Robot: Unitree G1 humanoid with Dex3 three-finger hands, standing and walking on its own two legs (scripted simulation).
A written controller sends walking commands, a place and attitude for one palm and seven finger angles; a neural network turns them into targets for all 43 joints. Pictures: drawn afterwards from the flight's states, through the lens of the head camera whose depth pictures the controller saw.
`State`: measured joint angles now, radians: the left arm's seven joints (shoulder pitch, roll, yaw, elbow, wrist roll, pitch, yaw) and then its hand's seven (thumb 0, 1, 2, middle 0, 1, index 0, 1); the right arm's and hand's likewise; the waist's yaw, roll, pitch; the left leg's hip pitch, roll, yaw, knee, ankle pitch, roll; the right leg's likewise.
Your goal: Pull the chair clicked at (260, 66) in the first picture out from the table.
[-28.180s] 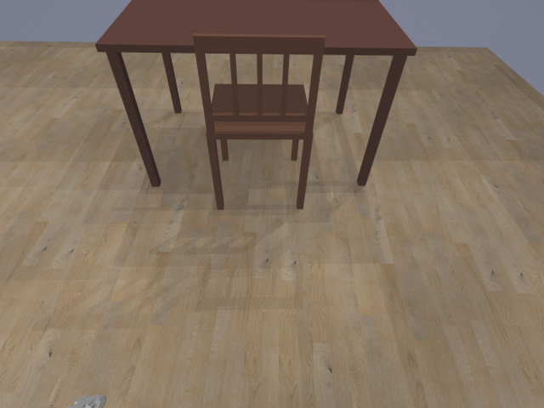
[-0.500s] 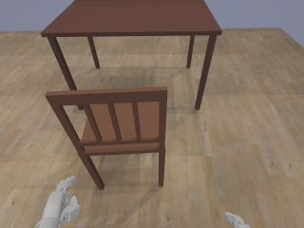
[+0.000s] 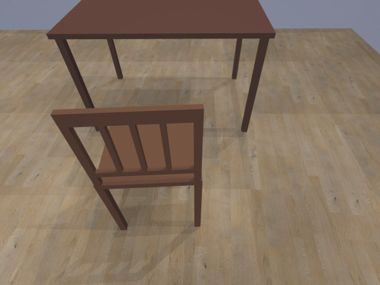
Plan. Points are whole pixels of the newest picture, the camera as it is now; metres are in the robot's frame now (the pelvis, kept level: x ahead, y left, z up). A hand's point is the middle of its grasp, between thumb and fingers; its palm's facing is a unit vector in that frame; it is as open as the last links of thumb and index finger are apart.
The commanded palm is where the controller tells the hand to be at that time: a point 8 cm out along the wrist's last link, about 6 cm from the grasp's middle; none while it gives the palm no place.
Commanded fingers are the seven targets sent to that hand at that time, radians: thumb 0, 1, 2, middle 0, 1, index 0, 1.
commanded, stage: let the arm hang, fingers relaxed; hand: left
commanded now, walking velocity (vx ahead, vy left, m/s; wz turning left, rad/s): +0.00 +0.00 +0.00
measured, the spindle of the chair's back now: (139, 148) +0.54 +0.21 -0.11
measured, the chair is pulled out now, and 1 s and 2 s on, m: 0.58 0.58 0.58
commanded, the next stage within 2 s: look to check the result in 0.44 s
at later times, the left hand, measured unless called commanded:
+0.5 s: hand out of the picture -0.02 +0.14 -0.18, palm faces +0.04 -0.99 -0.16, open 7.4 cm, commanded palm none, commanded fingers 0.00 0.90 0.90 -0.20 -0.30 -0.20 -0.30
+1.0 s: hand out of the picture -0.01 +0.14 -0.18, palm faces +0.04 -0.99 -0.17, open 7.4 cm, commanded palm none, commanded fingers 0.00 0.90 0.90 -0.20 -0.30 -0.20 -0.30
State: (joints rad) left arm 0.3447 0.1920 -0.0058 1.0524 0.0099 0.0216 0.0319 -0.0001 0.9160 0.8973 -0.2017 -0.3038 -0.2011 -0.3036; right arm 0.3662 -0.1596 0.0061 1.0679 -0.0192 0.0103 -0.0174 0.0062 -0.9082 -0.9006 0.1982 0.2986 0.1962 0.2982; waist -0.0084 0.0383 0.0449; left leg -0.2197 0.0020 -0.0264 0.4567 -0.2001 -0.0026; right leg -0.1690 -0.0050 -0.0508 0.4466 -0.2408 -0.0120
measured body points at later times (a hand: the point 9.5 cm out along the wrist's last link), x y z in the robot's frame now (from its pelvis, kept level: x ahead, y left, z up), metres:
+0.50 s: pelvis -0.01 -0.01 +0.00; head -0.01 -0.02 +0.45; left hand -0.02 +0.19 -0.16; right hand -0.04 -0.21 -0.17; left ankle +0.03 +0.12 -0.74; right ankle +0.00 -0.11 -0.74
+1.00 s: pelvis +0.00 -0.01 +0.00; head +0.01 -0.02 +0.45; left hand -0.01 +0.20 -0.16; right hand -0.03 -0.21 -0.17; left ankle +0.03 +0.12 -0.74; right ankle +0.00 -0.11 -0.74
